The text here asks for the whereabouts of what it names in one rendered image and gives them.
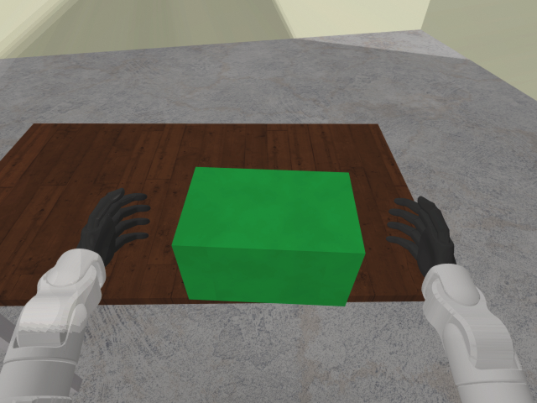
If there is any robot right forearm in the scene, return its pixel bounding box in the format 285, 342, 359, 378
421, 264, 534, 403

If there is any table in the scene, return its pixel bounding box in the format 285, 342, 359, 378
0, 123, 425, 393

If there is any robot left forearm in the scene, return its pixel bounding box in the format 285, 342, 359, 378
0, 249, 106, 403

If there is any robot left hand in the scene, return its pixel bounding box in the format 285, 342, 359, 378
76, 188, 150, 267

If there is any robot right hand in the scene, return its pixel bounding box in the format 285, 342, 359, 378
386, 196, 456, 277

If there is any carton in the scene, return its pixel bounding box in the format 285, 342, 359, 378
171, 167, 365, 306

